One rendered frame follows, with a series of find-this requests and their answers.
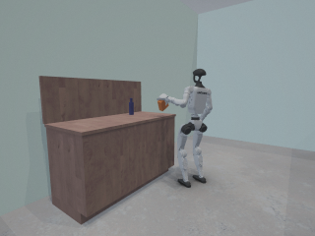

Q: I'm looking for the robot left forearm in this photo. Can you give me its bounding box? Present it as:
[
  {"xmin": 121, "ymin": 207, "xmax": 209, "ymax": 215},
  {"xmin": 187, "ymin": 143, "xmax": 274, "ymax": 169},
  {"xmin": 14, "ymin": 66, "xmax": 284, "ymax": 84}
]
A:
[{"xmin": 165, "ymin": 96, "xmax": 184, "ymax": 106}]

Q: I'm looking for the left robot hand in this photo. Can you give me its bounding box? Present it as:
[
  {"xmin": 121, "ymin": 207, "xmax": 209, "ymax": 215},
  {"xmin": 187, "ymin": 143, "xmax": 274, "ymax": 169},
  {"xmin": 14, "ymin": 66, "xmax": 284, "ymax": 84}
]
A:
[{"xmin": 157, "ymin": 93, "xmax": 168, "ymax": 105}]

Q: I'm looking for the robot right forearm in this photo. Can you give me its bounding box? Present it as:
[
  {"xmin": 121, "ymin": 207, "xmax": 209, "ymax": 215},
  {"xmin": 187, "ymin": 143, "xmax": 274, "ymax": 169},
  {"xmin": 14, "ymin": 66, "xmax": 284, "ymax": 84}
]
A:
[{"xmin": 199, "ymin": 109, "xmax": 212, "ymax": 121}]

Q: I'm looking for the right robot shin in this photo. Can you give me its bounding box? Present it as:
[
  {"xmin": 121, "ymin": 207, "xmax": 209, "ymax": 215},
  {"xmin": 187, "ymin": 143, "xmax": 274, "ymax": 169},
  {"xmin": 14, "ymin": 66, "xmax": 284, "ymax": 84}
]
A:
[{"xmin": 193, "ymin": 150, "xmax": 204, "ymax": 178}]

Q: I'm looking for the robot left thigh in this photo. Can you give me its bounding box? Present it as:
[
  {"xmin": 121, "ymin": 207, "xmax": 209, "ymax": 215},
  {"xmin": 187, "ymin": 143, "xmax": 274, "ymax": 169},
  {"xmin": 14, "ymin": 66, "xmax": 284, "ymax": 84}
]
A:
[{"xmin": 177, "ymin": 123, "xmax": 192, "ymax": 158}]

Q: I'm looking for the table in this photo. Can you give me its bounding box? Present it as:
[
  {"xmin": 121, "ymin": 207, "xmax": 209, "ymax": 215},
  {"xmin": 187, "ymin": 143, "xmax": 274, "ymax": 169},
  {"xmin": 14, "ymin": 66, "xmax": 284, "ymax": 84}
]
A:
[{"xmin": 38, "ymin": 76, "xmax": 176, "ymax": 225}]

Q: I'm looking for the robot right upper arm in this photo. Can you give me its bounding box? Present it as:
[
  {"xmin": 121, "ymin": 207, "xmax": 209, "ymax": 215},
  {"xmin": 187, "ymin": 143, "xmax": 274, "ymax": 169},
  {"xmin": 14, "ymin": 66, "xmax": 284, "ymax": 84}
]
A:
[{"xmin": 205, "ymin": 88, "xmax": 213, "ymax": 111}]

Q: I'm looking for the robot left upper arm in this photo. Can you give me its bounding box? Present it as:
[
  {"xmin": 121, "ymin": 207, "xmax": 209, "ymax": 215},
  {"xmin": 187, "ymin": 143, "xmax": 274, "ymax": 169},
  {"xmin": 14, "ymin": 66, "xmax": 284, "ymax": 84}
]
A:
[{"xmin": 179, "ymin": 86, "xmax": 194, "ymax": 108}]

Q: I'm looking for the sponge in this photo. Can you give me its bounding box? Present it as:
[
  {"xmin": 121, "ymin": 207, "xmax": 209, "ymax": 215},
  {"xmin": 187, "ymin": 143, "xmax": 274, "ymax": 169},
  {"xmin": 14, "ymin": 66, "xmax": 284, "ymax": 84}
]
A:
[{"xmin": 157, "ymin": 100, "xmax": 169, "ymax": 111}]

